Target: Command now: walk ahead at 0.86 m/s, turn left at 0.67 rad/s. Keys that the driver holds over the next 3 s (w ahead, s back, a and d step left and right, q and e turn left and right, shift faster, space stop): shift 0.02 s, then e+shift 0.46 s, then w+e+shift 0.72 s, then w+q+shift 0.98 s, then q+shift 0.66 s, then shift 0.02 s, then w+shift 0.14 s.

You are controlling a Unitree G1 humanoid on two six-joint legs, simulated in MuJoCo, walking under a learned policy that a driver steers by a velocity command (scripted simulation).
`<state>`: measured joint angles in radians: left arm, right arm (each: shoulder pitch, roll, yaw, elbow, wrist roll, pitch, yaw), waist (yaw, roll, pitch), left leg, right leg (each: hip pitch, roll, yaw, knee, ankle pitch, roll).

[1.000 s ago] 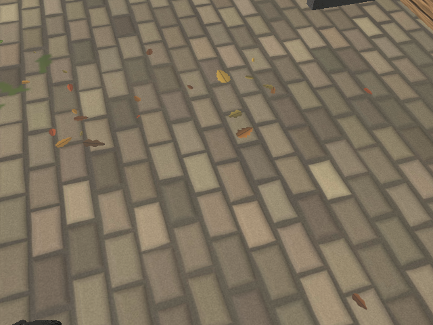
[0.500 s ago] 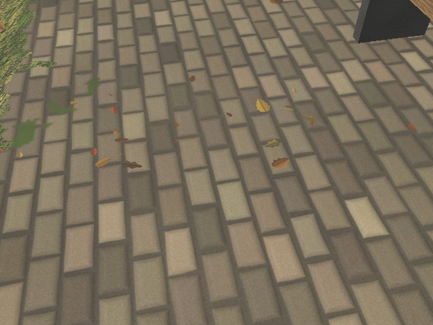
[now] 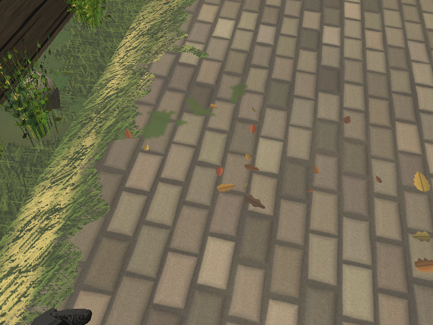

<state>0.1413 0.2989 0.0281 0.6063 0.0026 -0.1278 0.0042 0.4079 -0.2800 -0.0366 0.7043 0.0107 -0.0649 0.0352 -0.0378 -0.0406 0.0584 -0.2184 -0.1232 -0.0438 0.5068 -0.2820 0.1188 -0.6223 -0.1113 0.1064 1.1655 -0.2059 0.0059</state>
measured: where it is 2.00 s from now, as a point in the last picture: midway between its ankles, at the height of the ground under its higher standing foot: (373, 159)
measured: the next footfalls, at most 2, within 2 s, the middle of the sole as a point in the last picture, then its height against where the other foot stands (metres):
right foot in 0.24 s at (227, 324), level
left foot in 0.72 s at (163, 294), level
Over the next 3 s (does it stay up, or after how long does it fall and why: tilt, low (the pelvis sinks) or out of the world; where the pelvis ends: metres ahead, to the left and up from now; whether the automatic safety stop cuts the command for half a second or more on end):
stays up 1.60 -0.82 -0.01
